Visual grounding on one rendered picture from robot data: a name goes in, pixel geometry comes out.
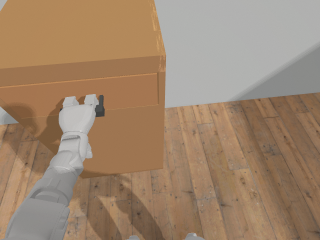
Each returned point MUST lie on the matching cabinet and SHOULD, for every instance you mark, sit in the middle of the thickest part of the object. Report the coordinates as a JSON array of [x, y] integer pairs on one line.
[[60, 40]]

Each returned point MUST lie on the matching drawer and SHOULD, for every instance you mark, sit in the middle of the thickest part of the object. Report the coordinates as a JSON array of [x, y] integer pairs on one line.
[[46, 98]]

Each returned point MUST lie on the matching robot left hand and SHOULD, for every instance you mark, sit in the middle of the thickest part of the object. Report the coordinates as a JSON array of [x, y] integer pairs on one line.
[[78, 117]]

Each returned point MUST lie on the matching robot right shin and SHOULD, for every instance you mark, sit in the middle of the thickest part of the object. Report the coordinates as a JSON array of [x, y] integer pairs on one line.
[[191, 235]]

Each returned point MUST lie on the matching left robot forearm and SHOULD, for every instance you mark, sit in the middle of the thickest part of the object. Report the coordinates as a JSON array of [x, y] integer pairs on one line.
[[59, 179]]

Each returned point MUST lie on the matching handle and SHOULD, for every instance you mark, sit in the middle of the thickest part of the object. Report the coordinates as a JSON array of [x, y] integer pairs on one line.
[[99, 109]]

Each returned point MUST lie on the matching robot left upper arm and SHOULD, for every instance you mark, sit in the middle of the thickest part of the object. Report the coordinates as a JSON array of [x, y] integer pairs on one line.
[[40, 220]]

